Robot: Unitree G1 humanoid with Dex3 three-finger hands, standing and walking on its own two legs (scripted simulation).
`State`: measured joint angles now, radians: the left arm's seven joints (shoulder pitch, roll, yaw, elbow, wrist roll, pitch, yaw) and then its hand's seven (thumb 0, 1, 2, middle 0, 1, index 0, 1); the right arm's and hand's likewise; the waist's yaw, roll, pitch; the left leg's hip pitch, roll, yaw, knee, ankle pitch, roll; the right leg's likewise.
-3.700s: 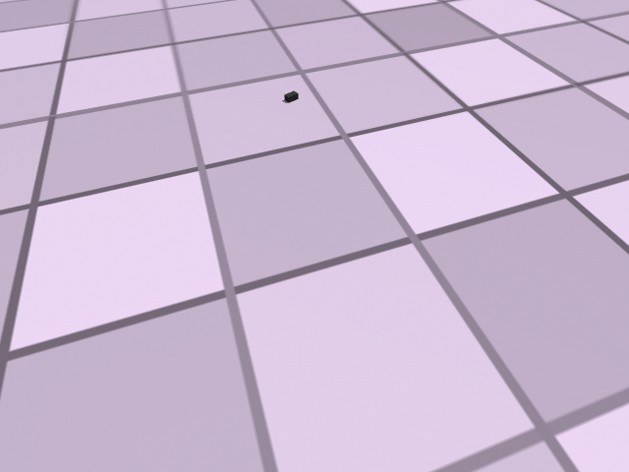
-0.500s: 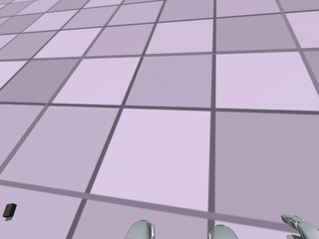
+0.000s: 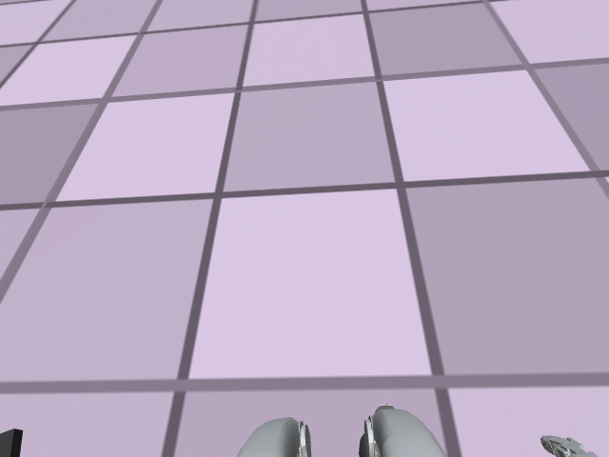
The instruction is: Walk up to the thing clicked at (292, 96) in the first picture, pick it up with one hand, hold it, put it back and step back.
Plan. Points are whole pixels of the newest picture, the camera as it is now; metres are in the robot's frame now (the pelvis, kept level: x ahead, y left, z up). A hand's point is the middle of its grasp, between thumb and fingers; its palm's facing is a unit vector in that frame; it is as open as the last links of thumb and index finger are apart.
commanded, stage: walk up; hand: left
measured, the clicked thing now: (9, 445) +0.31 +0.95 -0.71
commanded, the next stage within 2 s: none
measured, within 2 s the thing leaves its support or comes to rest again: neither
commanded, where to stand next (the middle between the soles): -0.13 +0.90 m, yaw -22 degrees
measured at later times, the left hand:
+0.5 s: hand out of the picture +0.07 +0.54 -0.11, palm faces -0.14 -0.82 -0.56, open 7.4 cm
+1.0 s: hand out of the picture +0.03 +0.80 -0.12, palm faces -0.14 -0.77 -0.62, open 7.4 cm
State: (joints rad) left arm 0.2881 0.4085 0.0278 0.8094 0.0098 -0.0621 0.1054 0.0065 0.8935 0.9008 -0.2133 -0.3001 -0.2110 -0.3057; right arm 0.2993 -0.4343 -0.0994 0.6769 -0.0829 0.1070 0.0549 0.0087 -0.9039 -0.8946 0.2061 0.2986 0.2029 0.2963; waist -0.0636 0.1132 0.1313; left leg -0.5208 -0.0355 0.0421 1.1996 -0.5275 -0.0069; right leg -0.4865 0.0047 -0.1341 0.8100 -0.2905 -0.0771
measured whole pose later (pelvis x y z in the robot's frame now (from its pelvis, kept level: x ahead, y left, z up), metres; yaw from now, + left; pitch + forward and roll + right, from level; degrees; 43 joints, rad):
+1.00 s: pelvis -0.10 +0.48 -0.01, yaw -9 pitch -2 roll -1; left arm 0.26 0.50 0.08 0.90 0.01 -0.01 0.12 0.01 0.90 0.90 -0.21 -0.30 -0.21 -0.31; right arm 0.23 -0.46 -0.11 0.70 -0.08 0.09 0.07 0.00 -0.91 -0.89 0.20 0.30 0.20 0.30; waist -0.04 0.06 0.13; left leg -0.45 0.04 0.01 1.00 -0.51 0.01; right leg -0.68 -0.03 0.14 1.17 -0.50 -0.05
